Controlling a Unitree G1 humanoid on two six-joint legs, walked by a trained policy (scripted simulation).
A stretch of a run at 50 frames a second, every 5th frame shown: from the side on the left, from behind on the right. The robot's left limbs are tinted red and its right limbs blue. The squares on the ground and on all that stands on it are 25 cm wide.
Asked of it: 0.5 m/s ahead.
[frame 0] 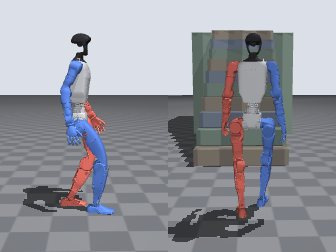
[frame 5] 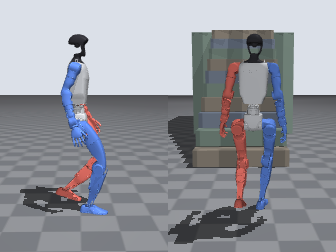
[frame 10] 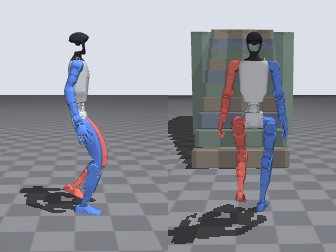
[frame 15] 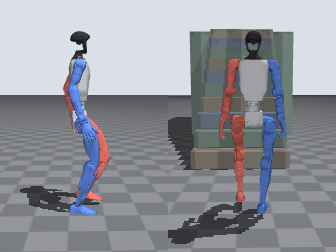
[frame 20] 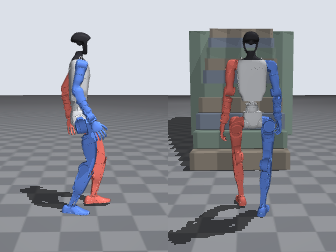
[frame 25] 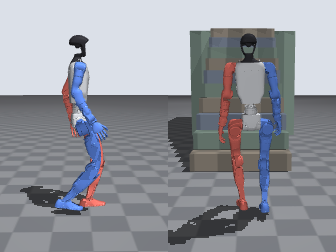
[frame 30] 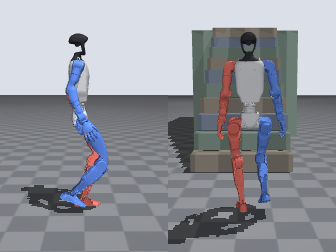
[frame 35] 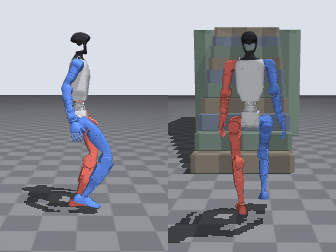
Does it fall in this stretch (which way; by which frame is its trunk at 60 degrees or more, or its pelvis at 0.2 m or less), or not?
no
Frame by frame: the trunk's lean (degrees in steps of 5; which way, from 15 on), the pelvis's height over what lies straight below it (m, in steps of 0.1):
0: 0, 0.8
5: 0, 0.7
10: 0, 0.8
15: 0, 0.8
20: 0, 0.8
25: 0, 0.7
30: 0, 0.8
35: 0, 0.8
